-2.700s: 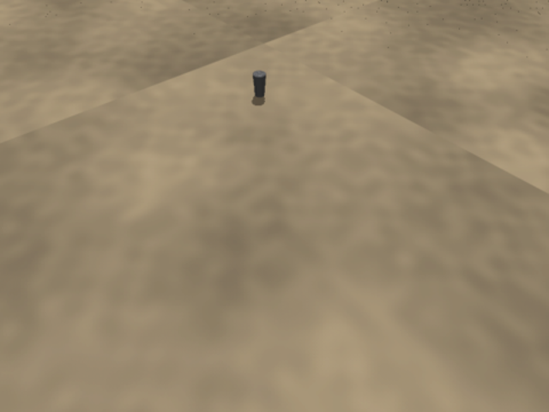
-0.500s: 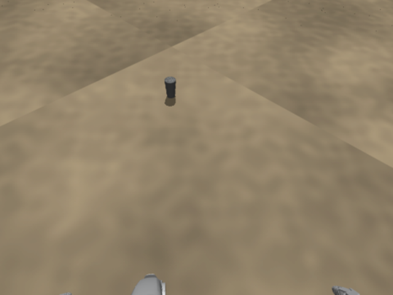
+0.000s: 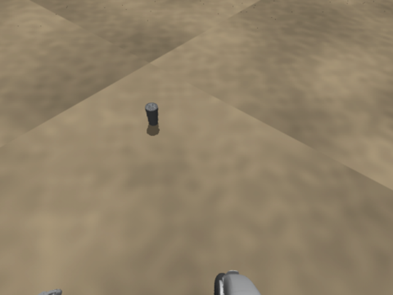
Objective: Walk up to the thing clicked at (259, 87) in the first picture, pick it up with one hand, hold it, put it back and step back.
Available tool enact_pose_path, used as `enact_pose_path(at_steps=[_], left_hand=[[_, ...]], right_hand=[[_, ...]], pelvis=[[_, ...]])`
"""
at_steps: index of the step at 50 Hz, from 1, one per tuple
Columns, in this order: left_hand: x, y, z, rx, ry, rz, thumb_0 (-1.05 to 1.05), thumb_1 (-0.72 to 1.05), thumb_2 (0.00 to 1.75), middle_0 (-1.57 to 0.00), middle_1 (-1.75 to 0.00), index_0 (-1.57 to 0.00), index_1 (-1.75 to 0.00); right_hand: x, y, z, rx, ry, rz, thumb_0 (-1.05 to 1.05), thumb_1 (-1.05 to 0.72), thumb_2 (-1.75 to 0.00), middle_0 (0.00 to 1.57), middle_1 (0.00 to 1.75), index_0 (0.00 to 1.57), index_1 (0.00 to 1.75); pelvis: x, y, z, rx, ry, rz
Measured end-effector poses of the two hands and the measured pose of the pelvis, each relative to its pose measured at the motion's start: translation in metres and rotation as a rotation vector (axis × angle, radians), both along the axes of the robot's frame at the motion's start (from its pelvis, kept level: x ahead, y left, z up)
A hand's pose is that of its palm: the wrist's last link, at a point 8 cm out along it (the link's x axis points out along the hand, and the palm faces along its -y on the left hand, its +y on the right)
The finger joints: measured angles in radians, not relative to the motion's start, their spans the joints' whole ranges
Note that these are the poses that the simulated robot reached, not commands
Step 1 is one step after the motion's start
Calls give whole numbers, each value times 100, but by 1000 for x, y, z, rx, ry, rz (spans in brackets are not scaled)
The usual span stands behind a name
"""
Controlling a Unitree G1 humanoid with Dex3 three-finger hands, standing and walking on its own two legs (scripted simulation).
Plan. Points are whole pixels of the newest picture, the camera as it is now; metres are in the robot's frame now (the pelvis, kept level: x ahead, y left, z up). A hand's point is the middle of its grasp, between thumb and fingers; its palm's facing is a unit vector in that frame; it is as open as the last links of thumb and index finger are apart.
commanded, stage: walk up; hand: left
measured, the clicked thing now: (152, 115) +1.34 +0.20 -0.70
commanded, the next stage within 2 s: none
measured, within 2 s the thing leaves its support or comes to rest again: neither
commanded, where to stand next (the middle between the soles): +1.01 -0.04 m, yaw +3 degrees
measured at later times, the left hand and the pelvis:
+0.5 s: hand (74, 243) +0.29 +0.29 -0.16, palm faces +0.03 -0.94 -0.35, open 7.4 cm; pelvis +0.27 +0.01 -0.02, yaw +2 degrees
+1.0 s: hand (108, 145) +0.59 +0.25 -0.13, palm faces -0.03 -0.91 -0.41, open 7.4 cm; pelvis +0.49 -0.04 -0.02, yaw +0 degrees
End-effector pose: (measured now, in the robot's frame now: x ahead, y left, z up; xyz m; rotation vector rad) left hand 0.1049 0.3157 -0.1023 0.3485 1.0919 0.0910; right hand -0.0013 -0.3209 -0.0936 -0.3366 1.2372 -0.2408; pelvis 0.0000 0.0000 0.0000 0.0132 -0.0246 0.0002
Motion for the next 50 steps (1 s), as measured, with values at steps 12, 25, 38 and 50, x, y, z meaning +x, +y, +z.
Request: enact_pose_path(at_steps=[12,25,38,50], left_hand=[[140,-40,11,16,-131,50,0,91,90,-20,-30,-20,-30],[174,19,-23,29,57,157,1,90,90,-21,-30,-20,-30],[311,21,-10,8,85,77,1,91,90,-20,-30,-20,-30],[474,-26,9,94,-66,46,1,91,90,-20,-30,-20,-30]], right_hand=[[184,-25,-24,27,-60,58,1,-90,-90,20,30,20,30],[379,8,-1,-32,-165,190,0,-90,-90,20,30,20,30],[434,16,14,-24,-151,87,0,-90,-90,20,30,20,30],[504,-46,-38,14,-23,17,1,-90,-90,20,30,20,30]], pelvis=[[135,-27,-8,-24,-16,19],[270,8,-18,-41,-11,39],[374,14,1,-2,-24,2],[488,-38,-20,2,-26,3]])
